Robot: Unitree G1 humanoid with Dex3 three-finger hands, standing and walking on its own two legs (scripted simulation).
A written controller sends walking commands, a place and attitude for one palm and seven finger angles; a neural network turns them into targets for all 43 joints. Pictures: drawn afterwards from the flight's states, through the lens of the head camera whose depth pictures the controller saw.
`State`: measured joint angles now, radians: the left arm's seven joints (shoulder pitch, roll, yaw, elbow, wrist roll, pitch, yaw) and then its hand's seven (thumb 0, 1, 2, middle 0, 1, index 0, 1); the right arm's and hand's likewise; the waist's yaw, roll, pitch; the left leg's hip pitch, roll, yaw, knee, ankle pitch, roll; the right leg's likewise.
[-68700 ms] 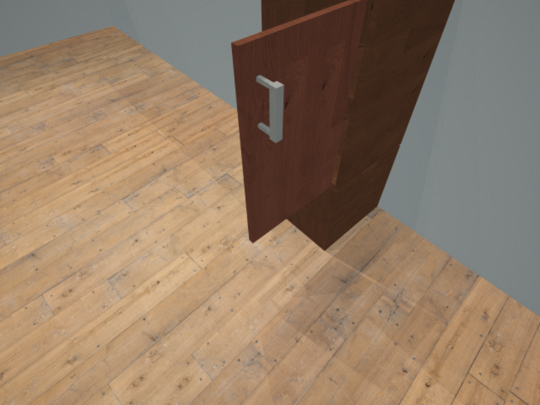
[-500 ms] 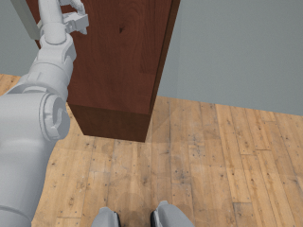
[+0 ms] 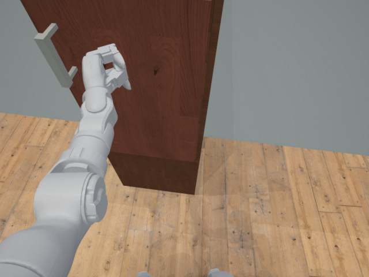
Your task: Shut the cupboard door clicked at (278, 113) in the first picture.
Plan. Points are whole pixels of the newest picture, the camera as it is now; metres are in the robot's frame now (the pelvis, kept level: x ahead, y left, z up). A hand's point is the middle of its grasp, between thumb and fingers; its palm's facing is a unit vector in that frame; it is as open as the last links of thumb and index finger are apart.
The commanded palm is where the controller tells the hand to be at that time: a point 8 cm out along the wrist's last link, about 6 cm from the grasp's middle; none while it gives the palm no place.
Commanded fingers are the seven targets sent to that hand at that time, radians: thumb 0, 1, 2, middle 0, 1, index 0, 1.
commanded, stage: pull the fist back off the door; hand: left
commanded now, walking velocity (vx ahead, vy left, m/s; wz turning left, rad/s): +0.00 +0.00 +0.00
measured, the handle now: (59, 57) +0.58 +0.22 +0.15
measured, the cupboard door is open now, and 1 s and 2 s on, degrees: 0 0 0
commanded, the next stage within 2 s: draw the hand back to the body in 0.04 s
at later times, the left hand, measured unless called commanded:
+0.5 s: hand (93, 104) +0.42 +0.13 +0.16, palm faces +0.14 -0.99 -0.02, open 3.1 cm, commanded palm +0.37 +0.17 +0.17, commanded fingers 0.00 0.90 0.90 -1.30 -1.50 -1.30 -1.50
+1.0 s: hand (19, 181) +0.27 +0.20 +0.18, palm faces +0.32 -0.91 -0.26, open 3.6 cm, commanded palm +0.23 +0.24 +0.19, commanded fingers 0.00 0.90 0.90 -0.67 -0.81 -0.67 -0.81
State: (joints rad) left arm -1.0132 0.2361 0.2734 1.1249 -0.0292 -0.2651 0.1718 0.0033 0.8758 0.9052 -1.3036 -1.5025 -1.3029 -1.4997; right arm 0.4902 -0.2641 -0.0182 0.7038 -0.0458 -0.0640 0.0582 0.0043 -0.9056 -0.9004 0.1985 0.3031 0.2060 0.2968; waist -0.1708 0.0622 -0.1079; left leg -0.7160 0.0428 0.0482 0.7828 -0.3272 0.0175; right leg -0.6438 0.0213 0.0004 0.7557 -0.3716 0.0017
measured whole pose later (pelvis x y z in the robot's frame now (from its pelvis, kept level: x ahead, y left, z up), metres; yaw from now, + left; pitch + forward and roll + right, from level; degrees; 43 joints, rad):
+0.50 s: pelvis +0.03 -0.03 +0.02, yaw +2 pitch +5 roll +1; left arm -0.44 0.17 0.18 0.50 -0.15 -0.07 0.00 0.02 0.90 0.90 -1.30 -1.50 -1.30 -1.50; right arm 0.29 -0.27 -0.02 0.62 0.04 -0.01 -0.01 0.01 -0.91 -0.90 0.20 0.30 0.20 0.30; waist -0.01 0.06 -0.10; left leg -0.39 0.04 0.03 0.61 -0.31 -0.02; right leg -0.32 0.02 -0.02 0.62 -0.38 -0.03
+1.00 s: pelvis +0.01 -0.02 +0.04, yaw +2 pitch -4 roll +0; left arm 0.09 0.28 0.15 -0.05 -0.07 -0.05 0.08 0.02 0.89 0.90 -0.94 -1.10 -0.94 -1.09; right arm 0.18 -0.22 0.05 0.63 0.02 -0.01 -0.07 0.01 -0.90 -0.90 0.20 0.30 0.21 0.30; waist 0.04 0.07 -0.01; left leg -0.16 0.02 0.03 0.42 -0.20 0.00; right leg -0.10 0.00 -0.02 0.43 -0.27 -0.01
